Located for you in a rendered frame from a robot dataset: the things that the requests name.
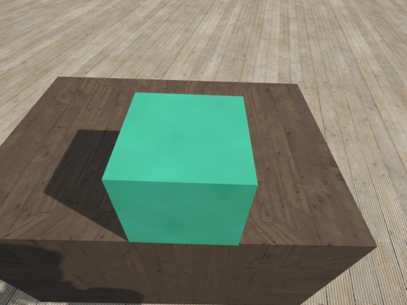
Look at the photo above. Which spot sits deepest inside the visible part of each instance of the carton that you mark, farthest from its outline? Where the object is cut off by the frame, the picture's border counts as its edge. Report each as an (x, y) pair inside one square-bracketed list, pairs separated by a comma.
[(182, 169)]

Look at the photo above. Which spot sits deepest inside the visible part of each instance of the pedestal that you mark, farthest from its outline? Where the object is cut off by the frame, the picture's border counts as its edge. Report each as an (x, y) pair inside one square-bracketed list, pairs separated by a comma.
[(62, 241)]

